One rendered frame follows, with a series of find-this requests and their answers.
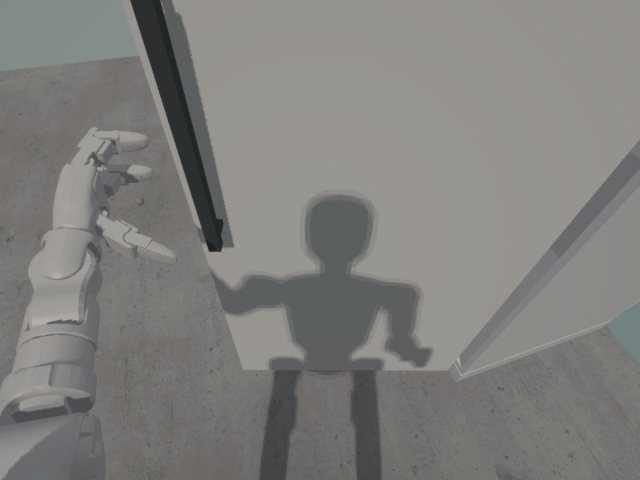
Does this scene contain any handle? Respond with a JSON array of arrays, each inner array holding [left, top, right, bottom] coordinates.
[[130, 0, 223, 252]]

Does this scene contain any left robot forearm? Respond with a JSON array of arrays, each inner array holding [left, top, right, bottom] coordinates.
[[0, 228, 103, 427]]

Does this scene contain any left robot hand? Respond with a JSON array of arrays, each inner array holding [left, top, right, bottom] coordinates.
[[53, 127, 177, 265]]

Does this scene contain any fridge door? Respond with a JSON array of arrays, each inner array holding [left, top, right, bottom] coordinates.
[[121, 0, 640, 371]]

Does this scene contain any robot left upper arm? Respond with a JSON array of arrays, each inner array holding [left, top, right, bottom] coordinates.
[[0, 412, 106, 480]]

